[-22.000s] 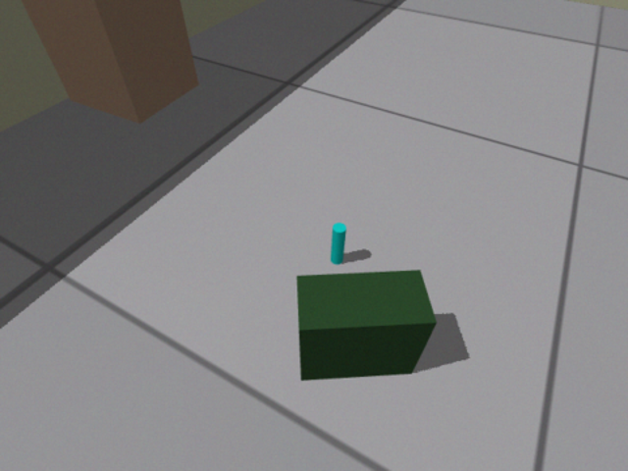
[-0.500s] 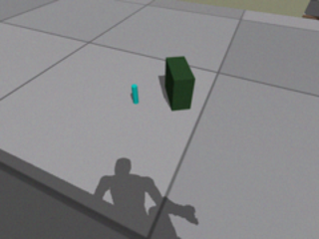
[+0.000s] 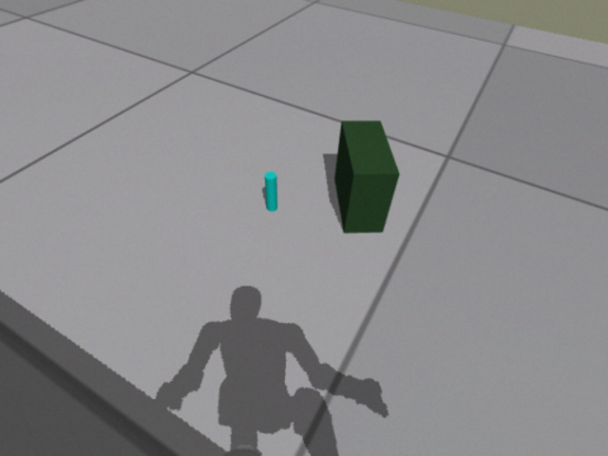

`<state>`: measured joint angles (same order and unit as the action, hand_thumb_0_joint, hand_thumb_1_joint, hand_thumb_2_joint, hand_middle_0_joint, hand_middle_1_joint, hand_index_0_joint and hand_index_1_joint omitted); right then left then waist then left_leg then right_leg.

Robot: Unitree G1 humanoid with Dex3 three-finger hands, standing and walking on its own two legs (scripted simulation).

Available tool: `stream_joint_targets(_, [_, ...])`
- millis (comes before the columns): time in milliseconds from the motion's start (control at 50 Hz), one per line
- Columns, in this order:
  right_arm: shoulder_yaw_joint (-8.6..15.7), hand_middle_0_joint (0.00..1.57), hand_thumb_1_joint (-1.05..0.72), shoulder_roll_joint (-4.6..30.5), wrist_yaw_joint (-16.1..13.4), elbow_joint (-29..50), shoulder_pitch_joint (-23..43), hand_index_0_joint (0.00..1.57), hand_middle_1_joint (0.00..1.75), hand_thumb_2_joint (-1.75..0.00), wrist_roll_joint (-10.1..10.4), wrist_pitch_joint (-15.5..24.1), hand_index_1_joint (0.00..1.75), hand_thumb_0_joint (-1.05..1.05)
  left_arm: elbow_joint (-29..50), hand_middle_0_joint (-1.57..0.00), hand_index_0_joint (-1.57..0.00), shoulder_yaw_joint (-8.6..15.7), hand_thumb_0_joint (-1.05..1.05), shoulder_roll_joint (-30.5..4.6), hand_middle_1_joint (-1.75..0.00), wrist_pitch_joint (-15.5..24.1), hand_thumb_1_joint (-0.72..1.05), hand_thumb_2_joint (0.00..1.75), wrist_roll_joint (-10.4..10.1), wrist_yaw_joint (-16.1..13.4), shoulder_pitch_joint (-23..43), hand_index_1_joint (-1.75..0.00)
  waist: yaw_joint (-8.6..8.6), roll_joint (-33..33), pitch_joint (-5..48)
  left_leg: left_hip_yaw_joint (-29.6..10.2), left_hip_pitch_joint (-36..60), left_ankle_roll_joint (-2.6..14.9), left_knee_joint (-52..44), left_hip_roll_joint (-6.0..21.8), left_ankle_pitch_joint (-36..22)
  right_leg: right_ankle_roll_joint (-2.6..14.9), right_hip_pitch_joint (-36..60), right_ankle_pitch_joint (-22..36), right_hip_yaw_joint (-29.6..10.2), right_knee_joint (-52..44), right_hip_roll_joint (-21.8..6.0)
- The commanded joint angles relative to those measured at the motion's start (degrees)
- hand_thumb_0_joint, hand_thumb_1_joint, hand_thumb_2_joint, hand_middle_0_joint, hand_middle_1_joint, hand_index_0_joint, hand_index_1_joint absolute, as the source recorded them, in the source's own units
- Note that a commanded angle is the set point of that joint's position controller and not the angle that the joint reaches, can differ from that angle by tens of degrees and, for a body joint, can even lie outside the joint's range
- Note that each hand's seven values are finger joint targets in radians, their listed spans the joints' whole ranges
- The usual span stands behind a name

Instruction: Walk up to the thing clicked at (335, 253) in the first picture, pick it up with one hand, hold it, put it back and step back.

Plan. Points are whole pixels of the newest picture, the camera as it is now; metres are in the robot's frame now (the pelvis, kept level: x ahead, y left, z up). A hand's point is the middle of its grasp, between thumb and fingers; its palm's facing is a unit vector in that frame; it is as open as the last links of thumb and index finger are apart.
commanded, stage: walk up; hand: left
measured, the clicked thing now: (271, 192) +1.29 +0.21 -0.67
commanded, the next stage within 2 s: none
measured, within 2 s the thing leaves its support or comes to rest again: neither
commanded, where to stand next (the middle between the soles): +0.96 +0.02 m, yaw -2 degrees
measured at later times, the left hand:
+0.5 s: hand (165, 311) +0.38 +0.28 -0.13, palm faces -0.11 -0.91 -0.39, open 7.4 cm
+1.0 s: hand (173, 255) +0.53 +0.31 -0.16, palm faces -0.07 -0.93 -0.35, open 7.4 cm
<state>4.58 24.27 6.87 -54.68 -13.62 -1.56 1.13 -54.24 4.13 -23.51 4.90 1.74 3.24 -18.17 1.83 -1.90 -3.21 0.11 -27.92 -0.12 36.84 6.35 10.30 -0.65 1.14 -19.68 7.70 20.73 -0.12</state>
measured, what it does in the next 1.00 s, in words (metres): walks ahead: left foot, then right foot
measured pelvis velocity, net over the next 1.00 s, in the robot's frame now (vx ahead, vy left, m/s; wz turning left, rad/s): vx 0.49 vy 0.04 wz -0.03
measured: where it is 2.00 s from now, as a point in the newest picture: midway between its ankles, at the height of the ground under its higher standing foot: (310, 284)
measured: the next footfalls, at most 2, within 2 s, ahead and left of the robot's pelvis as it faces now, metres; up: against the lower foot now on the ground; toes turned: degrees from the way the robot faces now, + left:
left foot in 0.04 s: +0.19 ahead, +0.14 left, +0.00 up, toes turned +5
right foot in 0.50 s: +0.42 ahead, -0.12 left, +0.00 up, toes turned -7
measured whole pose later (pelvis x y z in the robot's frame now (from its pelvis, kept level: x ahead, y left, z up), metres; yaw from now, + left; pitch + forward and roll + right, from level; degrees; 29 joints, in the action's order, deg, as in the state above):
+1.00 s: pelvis +0.49 +0.04 -0.01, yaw -2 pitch -2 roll -1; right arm 3.8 23.3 3.8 -48.7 -14.5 -0.5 5.3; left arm -52.4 2.5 -25.2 2.7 0.7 2.1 -19.1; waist 0.6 2.3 -4.2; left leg 5.6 -20.4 1.7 36.7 3.2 13.9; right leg 2.3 -17.5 -26.4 -1.3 60.4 -1.1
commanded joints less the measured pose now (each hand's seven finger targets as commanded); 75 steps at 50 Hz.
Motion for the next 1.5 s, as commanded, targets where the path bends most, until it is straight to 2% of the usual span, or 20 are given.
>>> stream_joint_targets(0, [3.93, 0.20, -0.90, 10.21, -1.36, 5.55, 0.87, 0.20, 0.30, -0.90, -0.08, 2.67, 0.30, 0.00, 5.63, -0.20, -0.20, 3.67, 0.00, -16.67, -0.30, 0.93, 0.90, 0.90, -0.78, -1.11, 4.32, -0.30, -3.62, 3.05, 0.47, 6.00, 15.13, 2.42, -6.99, -3.28, -1.55, 9.52, -10.30, 18.28, -4.78, 3.25, -13.14])
stream_joint_targets(20, [4.87, 0.20, -0.90, 12.76, -2.18, 3.21, -7.45, 0.20, 0.30, -0.90, -0.52, 3.16, 0.30, 0.00, 5.93, -0.20, -0.20, 2.58, 0.00, -14.04, -0.30, 0.61, 0.90, 0.90, -0.80, -1.26, 2.24, -0.30, -6.73, -3.08, 6.12, 5.98, 27.51, 4.46, -8.05, -5.30, 2.64, 7.97, -13.91, 24.73, -1.38, 19.21, -8.99])
stream_joint_targets(60, [7.42, 0.20, -0.90, 21.82, -3.60, 4.15, -15.65, 0.20, 0.30, -0.90, 0.17, 3.93, 0.30, 0.00, 7.27, -0.20, -0.20, 1.49, 0.00, -9.82, -0.30, 0.32, 0.90, 0.90, -2.22, -1.64, -0.24, -0.30, -9.62, -18.34, 11.71, -39.03, 41.69, 14.28, -23.38, 17.03, 18.59, 3.77, -39.28, -10.90, -6.08, 47.07, 5.43])
stream_joint_targets(180, [3.39, 0.20, -0.90, 13.21, -4.64, 8.24, -2.28, 0.20, 0.30, -0.90, 1.57, 4.63, 0.30, 0.00, 3.51, -0.20, -0.20, 1.15, 0.00, -12.07, -0.30, -0.54, 0.90, 0.90, -2.15, -0.48, -1.88, -0.30, -2.17, -5.63, 1.06, -7.63, 18.77, 10.85, -23.75, 9.34, 1.62, 1.91, -31.23, 2.26, -12.12, 39.52, -4.73])
stream_joint_targets(280, [3.67, 0.20, -0.90, 14.50, -4.27, 9.30, -3.84, 0.20, 0.30, -0.90, 1.15, 5.35, 0.30, 0.00, 6.42, -0.20, -0.20, 1.17, 0.00, -10.64, -0.30, -0.72, 0.90, 0.90, -0.90, 1.23, 5.75, -0.30, -4.07, -5.70, -1.67, -3.22, 20.65, 13.82, -25.21, 9.87, 0.56, 0.43, -33.52, 7.21, -7.38, 23.99, -6.97])
stream_joint_targets(440, [2.91, 0.20, -0.90, 13.62, -4.77, 11.18, -2.78, 0.20, 0.30, -0.90, 1.50, 4.44, 0.30, 0.00, 5.01, -0.20, -0.20, 2.98, 0.00, -11.20, -0.30, -0.04, 0.90, 0.90, -0.84, 1.06, 3.37, -0.30, 0.71, -0.09, 2.37, 1.51, 13.59, 8.29, -8.42, 6.64, -9.44, 3.48, -9.87, 11.61, -2.25, 12.17, -1.07])
stream_joint_targets(460, [1.84, 0.20, -0.90, 11.19, -4.85, 11.05, -4.93, 0.20, 0.30, -0.90, 1.30, 4.43, 0.30, 0.00, 3.82, -0.20, -0.20, 4.06, 0.00, -13.18, -0.30, 0.57, 0.90, 0.90, -0.82, 0.31, -3.19, -0.30, 3.82, 6.01, 7.15, 4.03, 11.34, 6.62, 5.67, 3.26, -11.57, 4.57, -0.49, 7.00, -5.09, 9.25, -2.13])
stream_joint_targets(500, [0.88, 0.20, -0.90, 10.04, -5.16, 11.65, -8.26, 0.20, 0.30, -0.90, 2.01, 4.12, 0.30, 0.00, 4.61, -0.20, -0.20, 5.85, 0.00, -21.92, -0.30, 1.12, 0.90, 0.90, -1.53, -0.78, -8.82, -0.30, 4.80, 17.79, 10.29, 2.83, -8.97, 2.67, 30.79, -8.38, 19.52, 14.39, 10.83, -1.70, -46.36, -5.64, -25.04])
stream_joint_targets(620, [1.65, 0.20, -0.90, 11.00, -4.17, 6.73, -8.86, 0.20, 0.30, -0.90, 1.52, 2.95, 0.30, 0.00, 7.93, -0.20, -0.20, 3.22, 0.00, -14.13, -0.30, 1.34, 0.90, 0.90, -1.98, -1.49, 2.53, -0.30, -1.51, 10.10, 1.11, -2.17, -1.69, 1.56, 22.85, -0.68, 8.48, 13.02, -10.95, 13.58, -16.94, -4.99, -14.22])
stream_joint_targets(800, [2.67, 0.20, -0.90, 9.26, -2.34, 9.08, 0.59, 0.20, 0.30, -0.90, 0.37, 3.76, 0.30, 0.00, 9.92, -0.20, -0.20, 3.27, 0.00, -16.01, -0.30, 1.41, 0.90, 0.90, -1.17, -0.67, 1.98, -0.30, -0.28, 7.80, 0.07, 3.67, 8.34, 0.55, -2.22, -1.17, -1.96, 12.14, -17.62, -0.05, -11.54, -3.82, -14.12])
stream_joint_targets(860, [3.85, 0.20, -0.90, 11.70, -3.18, 6.18, -8.09, 0.20, 0.30, -0.90, 0.15, 4.39, 0.30, 0.00, 10.18, -0.20, -0.20, 2.02, 0.00, -13.83, -0.30, 1.00, 0.90, 0.90, -0.81, -0.82, 2.28, -0.30, -5.86, 1.08, 4.05, 5.80, 24.86, 2.40, -5.30, -4.64, 2.25, 9.15, -22.98, 10.50, -6.89, 12.06, -10.40])
stream_joint_targets(880, [4.92, 0.20, -0.90, 15.10, -3.93, 4.80, -15.32, 0.20, 0.30, -0.90, -0.47, 4.85, 0.30, 0.00, 10.38, -0.20, -0.20, 0.95, 0.00, -10.72, -0.30, 0.83, 0.90, 0.90, -0.97, -1.03, 0.40, -0.30, -9.15, -9.35, 8.62, -4.16, 32.36, 5.38, -11.70, 1.74, 11.39, 6.87, -26.89, 12.17, -3.49, 30.79, -6.25])
stream_joint_targets(900, [5.96, 0.20, -0.90, 20.51, -4.43, 6.51, -16.17, 0.20, 0.30, -0.90, -0.40, 5.21, 0.30, 0.00, 10.58, -0.20, -0.20, 0.59, 0.00, -8.12, -0.30, 0.49, 0.90, 0.90, -2.11, -1.13, -2.37, -0.30, -8.11, -17.95, 8.52, -34.42, 38.40, 10.56, -21.94, 16.89, 17.74, 3.28, -41.90, -8.08, -4.52, 42.99, 3.63])
stream_joint_targets(920, [6.13, 0.20, -0.90, 20.86, -4.46, 7.31, -13.81, 0.20, 0.30, -0.90, 1.69, 4.98, 0.30, 0.00, 9.10, -0.20, -0.20, 1.63, 0.00, -13.97, -0.30, 0.10, 0.90, 0.90, -1.49, -2.27, -0.32, -0.30, -7.87, -9.53, 7.54, -38.16, 34.18, 15.63, -22.46, 20.29, 15.76, 4.17, -41.68, -11.31, -11.23, 47.85, -0.24])
stream_joint_targets(1020, [2.74, 0.20, -0.90, 13.80, -5.33, 9.46, -4.17, 0.20, 0.30, -0.90, 1.74, 5.23, 0.30, 0.00, 5.11, -0.20, -0.20, 1.32, 0.00, -12.32, -0.30, -0.78, 0.90, 0.90, -2.18, -1.17, -4.22, -0.30, -1.65, -7.38, 0.69, -8.55, 17.85, 11.27, -20.90, 10.59, -5.61, 2.38, -31.99, -0.06, -11.17, 39.97, -4.99])
stream_joint_targets(1180, [3.16, 0.20, -0.90, 15.23, -4.80, 10.92, -5.57, 0.20, 0.30, -0.90, 1.23, 4.97, 0.30, 0.00, 7.92, -0.20, -0.20, 1.78, 0.00, -10.39, -0.30, -0.96, 0.90, 0.90, -0.87, 0.94, 5.28, -0.30, -3.86, -6.25, -1.31, -2.86, 15.99, 12.01, -21.51, 8.51, 2.19, 1.55, -26.88, 8.77, -5.23, 18.20, -5.05])
stream_joint_targets(1280, [1.79, 0.20, -0.90, 12.24, -4.89, 12.41, -4.67, 0.20, 0.30, -0.90, 1.61, 4.00, 0.30, 0.00, 5.34, -0.20, -0.20, 3.13, 0.00, -11.86, -0.30, 0.25, 0.90, 0.90, -0.71, 0.01, -1.24, -0.30, 1.10, 1.40, 3.28, 1.04, 8.27, 8.00, -4.17, 5.12, -1.99, 3.49, -5.37, 8.42, -3.51, 10.05, -0.48])
stream_joint_targets(1320, [-0.61, 0.20, -0.90, 5.95, -4.88, 13.75, -7.67, 0.20, 0.30, -0.90, 1.63, 3.90, 0.30, 0.00, 5.92, -0.20, -0.20, 5.28, 0.00, -19.93, -0.30, 1.46, 0.90, 0.90, -0.74, -1.48, -9.02, -0.30, 3.82, 20.09, 7.90, 4.85, -8.22, 2.62, 24.89, -6.50, 19.02, 10.78, 7.05, -3.68, -38.62, -4.26, -21.77])
stream_joint_targets(1340, [1.13, 0.20, -0.90, 11.90, -5.75, 12.26, -5.58, 0.20, 0.30, -0.90, 1.23, 3.06, 0.30, 0.00, 6.12, -0.20, -0.20, 5.01, 0.00, -20.95, -0.30, 1.13, 0.90, 0.90, -1.42, -1.42, -7.06, -0.30, 3.75, 13.16, 5.35, -0.47, -9.90, 2.79, 29.30, -4.80, 21.57, 16.34, 1.74, -6.38, -44.44, -5.54, -25.09])
stream_joint_targets(1480, [1.59, 0.20, -0.90, 10.59, -4.03, 7.82, -8.32, 0.20, 0.30, -0.90, 0.93, 2.48, 0.30, 0.00, 9.47, -0.20, -0.20, 3.15, 0.00, -15.10, -0.30, 1.05, 0.90, 0.90, -1.37, -1.77, 0.85, -0.30, -0.94, 11.34, 0.77, -0.08, -1.20, 0.72, 14.13, -0.97, 10.51, 14.16, -12.64, 8.49, -16.13, -3.95, -14.39])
